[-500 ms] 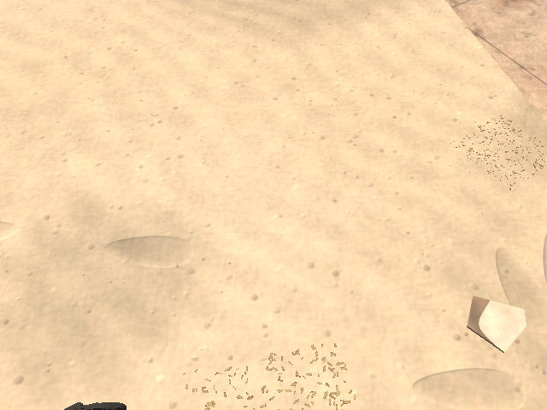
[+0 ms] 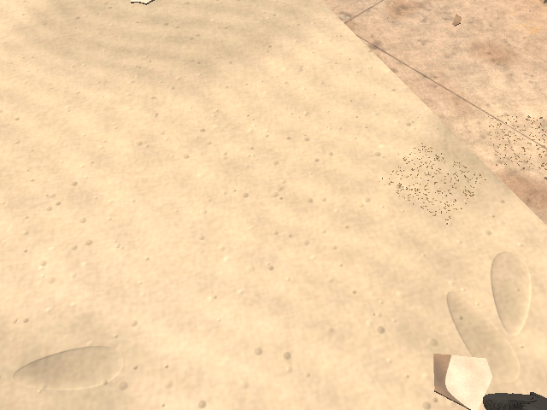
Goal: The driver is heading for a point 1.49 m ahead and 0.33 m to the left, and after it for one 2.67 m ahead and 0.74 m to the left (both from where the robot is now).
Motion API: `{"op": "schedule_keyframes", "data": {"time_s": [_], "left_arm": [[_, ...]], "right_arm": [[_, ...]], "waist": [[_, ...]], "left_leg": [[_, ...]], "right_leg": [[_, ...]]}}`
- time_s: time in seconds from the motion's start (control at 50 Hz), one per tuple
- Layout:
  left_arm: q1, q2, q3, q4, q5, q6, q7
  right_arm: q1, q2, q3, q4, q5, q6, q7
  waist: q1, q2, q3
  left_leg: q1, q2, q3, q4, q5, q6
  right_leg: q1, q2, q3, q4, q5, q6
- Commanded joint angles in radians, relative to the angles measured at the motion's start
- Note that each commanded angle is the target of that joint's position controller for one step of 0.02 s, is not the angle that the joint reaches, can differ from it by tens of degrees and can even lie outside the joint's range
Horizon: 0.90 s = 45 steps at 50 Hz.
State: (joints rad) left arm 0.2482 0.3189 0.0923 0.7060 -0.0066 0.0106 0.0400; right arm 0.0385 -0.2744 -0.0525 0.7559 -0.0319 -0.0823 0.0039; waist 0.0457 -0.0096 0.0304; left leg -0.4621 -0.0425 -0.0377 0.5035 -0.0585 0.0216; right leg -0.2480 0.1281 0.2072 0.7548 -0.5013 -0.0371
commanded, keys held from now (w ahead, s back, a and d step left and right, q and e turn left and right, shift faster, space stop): no key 1.00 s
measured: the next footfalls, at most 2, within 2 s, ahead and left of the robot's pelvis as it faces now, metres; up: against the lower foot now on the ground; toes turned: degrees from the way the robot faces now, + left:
right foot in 0.30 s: +0.07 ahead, -0.14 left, +0.00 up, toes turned -1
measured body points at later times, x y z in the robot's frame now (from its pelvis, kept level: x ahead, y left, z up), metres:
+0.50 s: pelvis +0.05 -0.02 +0.01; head +0.06 -0.02 +0.46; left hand +0.18 +0.23 -0.10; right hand +0.15 -0.28 -0.11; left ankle +0.11 +0.11 -0.72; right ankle +0.03 -0.14 -0.72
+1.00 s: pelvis +0.08 -0.02 +0.01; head +0.08 -0.03 +0.46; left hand +0.16 +0.23 -0.12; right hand +0.14 -0.29 -0.13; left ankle +0.11 +0.11 -0.72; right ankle +0.03 -0.14 -0.72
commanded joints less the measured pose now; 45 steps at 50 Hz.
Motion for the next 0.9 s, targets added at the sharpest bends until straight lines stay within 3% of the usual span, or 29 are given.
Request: {"op": "schedule_keyframes", "data": {"time_s": [0.02, 0.04, 0.06, 0.08, 0.12, 0.18, 0.24, 0.28, 0.3, 0.32, 0.34, 0.36, 0.38, 0.42, 0.46, 0.58, 0.9], "left_arm": [[0.211, 0.133, 0.016, -0.035, -0.009, -0.003, -0.001], [0.111, 0.161, 0.027, -0.036, -0.01, 0.016, 0.004], [0.068, 0.147, 0.026, -0.035, -0.009, 0.033, 0.01], [0.038, 0.136, 0.024, -0.047, -0.003, 0.044, 0.014], [0.042, 0.071, 0.005, -0.045, -0.005, 0.046, 0.008], [0.019, 0.028, -0.017, -0.039, 0.005, 0.032, 0.004], [0.014, 0.049, -0.015, -0.023, 0.003, 0.027, -0.005], [0.038, 0.046, -0.014, 0.001, 0.009, 0.026, -0.014], [0.019, 0.063, -0.014, -0.011, 0.021, 0.025, -0.015], [0.01, 0.115, -0.008, -0.027, 0.034, 0.025, -0.01], [-0.032, 0.114, -0.01, -0.005, 0.035, 0.022, -0.015], [-0.079, 0.044, -0.028, -0.027, 0.038, 0.009, -0.023], [-0.075, 0.024, -0.035, -0.014, 0.045, -0.001, -0.026], [-0.059, 0.045, -0.031, -0.001, 0.036, -0.019, -0.028], [-0.023, 0.047, -0.033, 0.017, 0.027, -0.027, -0.022], [0.0, 0.034, -0.036, 0.045, 0.02, -0.026, -0.016], [0.02, 0.021, -0.039, 0.166, 0.013, -0.026, -0.013]], "right_arm": [[0.101, -0.151, -0.038, -0.055, 0.014, 0.01, -0.003], [0.073, -0.108, -0.024, -0.065, 0.017, 0.021, -0.002], [0.048, -0.096, -0.015, -0.066, 0.015, 0.033, 0.0], [0.023, -0.1, -0.013, -0.063, 0.016, 0.043, -0.001], [0.003, -0.109, -0.014, -0.051, 0.008, 0.055, -0.004], [0.015, -0.118, -0.017, -0.033, 0.015, 0.06, -0.009], [0.039, -0.14, -0.02, -0.017, 0.026, 0.069, -0.011], [0.04, -0.129, -0.012, -0.008, 0.037, 0.074, -0.01], [0.074, -0.109, -0.004, 0.008, 0.037, 0.071, -0.007], [0.086, -0.083, 0.006, 0.006, 0.02, 0.063, 0.0], [0.1, -0.038, 0.012, 0.003, 0.015, 0.057, 0.002], [0.061, -0.068, 0.01, 0.013, 0.002, 0.056, 0.0], [0.054, -0.071, 0.007, 0.02, 0.002, 0.056, 0.001], [0.082, -0.092, 0.002, 0.048, 0.008, 0.062, -0.007], [0.088, -0.088, 0.003, 0.065, 0.015, 0.061, -0.008], [0.094, -0.084, 0.002, 0.124, 0.022, 0.06, -0.012], [0.086, -0.091, -0.003, 0.245, 0.031, 0.086, -0.038]], "waist": [[-0.005, 0.194, -0.308], [-0.034, 0.121, -0.229], [-0.034, 0.084, -0.182], [-0.031, 0.098, -0.136], [-0.014, 0.141, -0.103], [-0.037, 0.176, -0.138], [-0.046, 0.174, -0.152], [-0.021, 0.156, -0.126], [-0.026, 0.126, -0.114], [-0.048, 0.017, -0.112], [-0.105, -0.176, -0.092], [-0.08, -0.143, -0.053], [-0.079, -0.132, -0.038], [-0.075, -0.098, -0.006], [-0.07, -0.062, -0.003], [-0.059, -0.002, -0.03], [-0.062, 0.0, -0.035]], "left_leg": [[0.54, 0.472, -0.598, -0.119, 0.421, 0.298], [0.474, 0.395, -0.447, -0.115, 0.286, 0.244], [0.39, 0.338, -0.361, -0.14, 0.176, 0.211], [0.311, 0.311, -0.319, -0.17, 0.094, 0.204], [0.206, 0.233, -0.2, -0.214, 0.037, 0.18], [0.226, 0.23, -0.157, -0.211, 0.07, 0.195], [0.242, 0.254, -0.18, -0.199, -0.027, 0.199], [0.172, 0.231, -0.161, -0.188, -0.155, 0.154], [0.118, 0.209, -0.147, -0.18, -0.231, 0.098], [0.063, 0.157, -0.083, -0.092, -0.288, 0.035], [0.16, 0.065, 0.038, -0.064, -0.271, -0.021], [0.227, 0.065, 0.029, -0.047, -0.194, -0.047], [0.253, 0.067, 0.026, -0.053, -0.15, -0.048], [0.265, 0.081, 0.012, -0.054, -0.117, -0.035], [0.251, 0.088, 0.004, -0.064, -0.1, -0.021], [0.269, 0.092, 0.002, -0.057, -0.016, -0.026], [0.318, 0.093, 0.004, -0.045, 0.047, -0.019]], "right_leg": [[-0.31, -0.047, 0.012, 0.487, -0.2, 0.08], [-0.336, -0.068, -0.02, 0.527, -0.132, 0.101], [-0.327, -0.083, -0.04, 0.509, -0.091, 0.11], [-0.308, -0.101, -0.046, 0.471, -0.045, 0.116], [-0.201, -0.108, -0.109, 0.321, 0.006, 0.116], [-0.093, -0.131, -0.155, 0.081, 0.033, 0.109], [-0.011, -0.133, -0.172, -0.107, 0.158, 0.085], [0.099, -0.118, -0.199, -0.291, 0.287, 0.045], [0.152, -0.155, -0.149, -0.342, 0.338, 0.013], [0.181, -0.276, -0.016, -0.377, 0.388, -0.035], [0.002, -0.305, 0.022, -0.403, 0.213, -0.084], [-0.071, -0.273, 0.007, -0.439, 0.096, -0.071], [-0.092, -0.249, -0.014, -0.441, 0.049, -0.041], [-0.104, -0.221, -0.044, -0.424, 0.097, -0.008], [-0.07, -0.205, -0.065, -0.39, 0.181, 0.002], [-0.012, -0.187, -0.09, -0.35, 0.33, -0.003], [0.021, -0.161, -0.132, -0.355, 0.439, 0.009]]}}
Keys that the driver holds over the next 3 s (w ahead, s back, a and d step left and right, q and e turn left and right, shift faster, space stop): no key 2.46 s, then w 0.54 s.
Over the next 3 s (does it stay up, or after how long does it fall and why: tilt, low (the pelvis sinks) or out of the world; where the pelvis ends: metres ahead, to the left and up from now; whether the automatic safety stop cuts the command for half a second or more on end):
stays up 0.23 0.01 0.02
